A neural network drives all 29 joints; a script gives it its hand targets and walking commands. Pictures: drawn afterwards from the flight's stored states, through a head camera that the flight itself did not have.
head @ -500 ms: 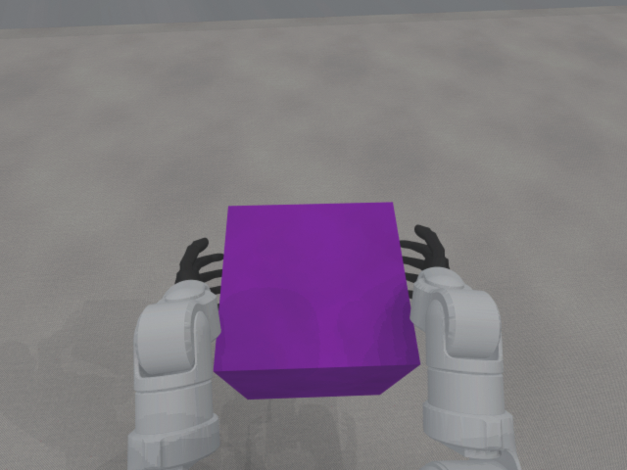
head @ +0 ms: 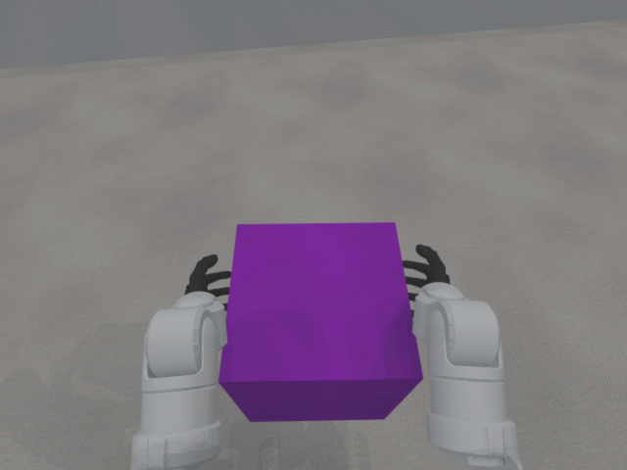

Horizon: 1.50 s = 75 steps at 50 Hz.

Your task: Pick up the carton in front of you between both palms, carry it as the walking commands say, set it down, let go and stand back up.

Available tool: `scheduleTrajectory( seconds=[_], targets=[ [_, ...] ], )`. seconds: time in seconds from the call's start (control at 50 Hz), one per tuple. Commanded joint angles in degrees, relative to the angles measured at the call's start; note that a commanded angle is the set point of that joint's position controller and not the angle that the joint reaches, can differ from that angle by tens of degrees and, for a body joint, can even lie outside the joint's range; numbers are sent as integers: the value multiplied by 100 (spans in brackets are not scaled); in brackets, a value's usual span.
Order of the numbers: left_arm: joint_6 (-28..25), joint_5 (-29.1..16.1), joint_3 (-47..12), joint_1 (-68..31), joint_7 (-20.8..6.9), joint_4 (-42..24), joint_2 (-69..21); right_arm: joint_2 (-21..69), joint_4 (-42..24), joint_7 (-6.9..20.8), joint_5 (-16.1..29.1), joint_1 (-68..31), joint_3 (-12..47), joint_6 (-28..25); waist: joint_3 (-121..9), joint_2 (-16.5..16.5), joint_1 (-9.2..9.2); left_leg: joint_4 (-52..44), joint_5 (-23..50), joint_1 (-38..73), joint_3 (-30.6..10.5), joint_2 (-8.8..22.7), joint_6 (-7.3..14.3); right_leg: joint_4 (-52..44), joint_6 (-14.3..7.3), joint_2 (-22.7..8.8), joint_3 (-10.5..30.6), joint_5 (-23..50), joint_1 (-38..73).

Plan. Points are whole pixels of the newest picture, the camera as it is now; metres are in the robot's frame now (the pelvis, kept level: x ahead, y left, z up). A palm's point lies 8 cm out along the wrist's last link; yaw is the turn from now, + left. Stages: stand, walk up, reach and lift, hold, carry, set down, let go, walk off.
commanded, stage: carry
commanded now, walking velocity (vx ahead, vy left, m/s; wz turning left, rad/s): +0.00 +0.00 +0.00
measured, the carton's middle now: (316, 330) +0.32 +0.00 -0.02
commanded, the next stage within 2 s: hold in 1.42 s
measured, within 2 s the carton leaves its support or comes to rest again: neither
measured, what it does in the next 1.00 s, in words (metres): shifts its weight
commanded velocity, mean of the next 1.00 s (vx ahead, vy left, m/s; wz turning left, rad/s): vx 0.00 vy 0.00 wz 0.00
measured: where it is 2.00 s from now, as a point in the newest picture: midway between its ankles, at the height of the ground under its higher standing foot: outside the picture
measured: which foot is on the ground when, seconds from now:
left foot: down 0.00-1.00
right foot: down 0.00-1.00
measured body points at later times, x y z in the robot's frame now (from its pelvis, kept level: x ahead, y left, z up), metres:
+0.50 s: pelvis -0.03 -0.01 -0.01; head -0.05 -0.01 +0.44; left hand +0.26 +0.14 +0.02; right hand +0.26 -0.16 +0.02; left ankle +0.00 +0.11 -0.74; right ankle -0.12 -0.10 -0.74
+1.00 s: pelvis -0.07 +0.00 -0.01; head -0.10 +0.00 +0.44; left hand +0.22 +0.14 +0.02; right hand +0.23 -0.16 +0.03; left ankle +0.00 +0.11 -0.74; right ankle -0.12 -0.10 -0.74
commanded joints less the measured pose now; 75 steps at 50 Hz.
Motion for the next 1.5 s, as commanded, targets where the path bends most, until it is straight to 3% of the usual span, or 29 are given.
scheduleTrajectory(
  seconds=[0.0,0.04,0.12,0.16,0.24,0.34,0.48,0.56,0.64,0.8,1.0,1.4,1.42,1.44,1.46,1.48],
  targets=[
    [-260,-2607,-3846,-3037,-2398,-250,-6059,6264,220,2537,2582,-2547,3980,-10,-1966,35,70,327,4375,1604,-510,619,181,-35,33,-504,264,3882,123],
    [-387,-2611,-3901,-3076,-2446,-142,-6139,6346,366,2582,2544,-2506,3992,-149,-1884,103,68,349,4208,1504,-525,632,186,-219,30,-487,278,3728,164],
    [-753,-2526,-3922,-3007,-2552,166,-6182,6409,652,2667,2375,-2389,3975,-521,-1733,-204,69,345,2778,980,-358,425,41,-97,-56,-678,363,4980,542],
    [-959,-2464,-3900,-2965,-2582,230,-6170,6400,669,2698,2316,-2386,3976,-719,-1720,-250,71,334,2711,1054,-357,427,40,-61,-87,-706,362,4990,464],
    [-1339,-2324,-3864,-2789,-2605,290,-6074,6328,707,2734,2203,-2239,3960,-1089,-1858,-130,66,427,3256,1305,-486,598,136,-28,-91,-619,337,4199,276],
    [-1875,-2057,-3787,-2506,-2635,364,-5876,6159,848,2786,1925,-1949,3825,-1607,-1825,-139,58,418,2491,1137,-501,602,128,-39,-177,-660,384,3787,230],
    [-2748,-1440,-3496,-2355,-2588,599,-5481,5693,1256,2787,1296,-1762,3382,-2450,-1608,25,50,215,2324,1136,-619,703,149,-221,-212,-575,441,2466,-87],
    [-3174,-910,-2874,-2381,-2537,1180,-5030,5254,1730,2729,780,-1825,2798,-2885,-1398,11,54,17,1788,1005,-673,699,131,-383,-251,-575,504,1873,-274],
    [-3486,-721,-2614,-2594,-2542,1612,-5038,5220,2117,2728,589,-2038,2519,-3208,-1245,26,60,-151,1408,935,-703,691,109,-519,-281,-565,555,1419,-420],
    [-3269,-971,-3004,-2474,-2557,1369,-5276,5444,1890,2726,815,-1891,2859,-3003,-1406,35,50,-230,1404,1020,-734,732,98,-516,-278,-542,577,1195,-486],
    [-3141,-1012,-3036,-2497,-2532,1167,-5143,5333,1730,2722,858,-1908,2882,-2875,-1265,66,47,-368,1064,873,-769,732,86,-596,-318,-537,635,790,-673],
    [-3115,-1034,-3091,-2367,-2513,1091,-5091,5275,1649,2715,877,-1798,2927,-2855,-1362,63,46,-339,1178,870,-760,733,87,-524,-338,-528,659,893,-693],
    [-3096,-981,-2961,-1918,-2543,886,-5042,5508,1872,2770,798,-1398,2846,-2945,-565,-554,122,-295,2001,2899,-1475,-844,146,-1209,-514,371,1610,1976,-1306],
    [-3197,-888,-2963,-1969,-2513,828,-4900,5318,1727,2725,693,-1471,2694,-3108,-748,-581,-71,-289,2402,3430,-1612,-760,101,-1126,-499,442,1598,2254,-1495],
    [-3210,-954,-3056,-2084,-2531,693,-4876,5162,1811,2655,540,-1264,2555,-3164,-792,-327,-154,-372,2575,2973,-1647,-795,13,-1107,-475,504,1568,2453,-769],
    [-3225,-1050,-3166,-2217,-2576,626,-4841,5131,1808,2611,442,-1268,2479,-3184,-819,-393,-214,-454,2396,2827,-1676,-828,-6,-1125,-394,566,1510,2390,-481]
  ],
)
